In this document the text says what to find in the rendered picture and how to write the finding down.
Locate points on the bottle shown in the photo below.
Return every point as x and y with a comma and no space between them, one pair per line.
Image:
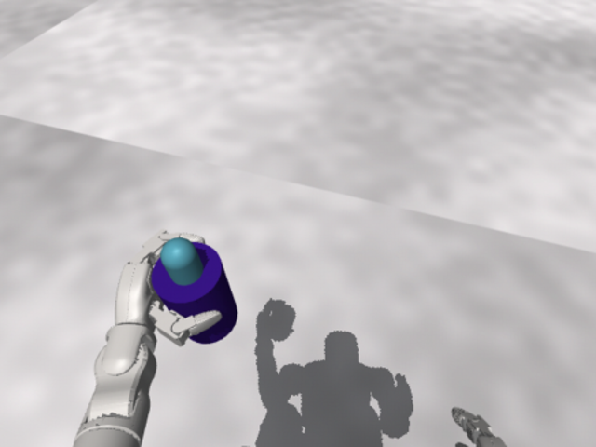
189,278

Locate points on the left robot arm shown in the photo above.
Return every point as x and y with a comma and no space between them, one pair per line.
124,370

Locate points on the left robot hand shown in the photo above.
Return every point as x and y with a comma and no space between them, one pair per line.
137,301

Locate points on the right robot hand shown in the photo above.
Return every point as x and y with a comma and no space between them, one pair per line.
478,430

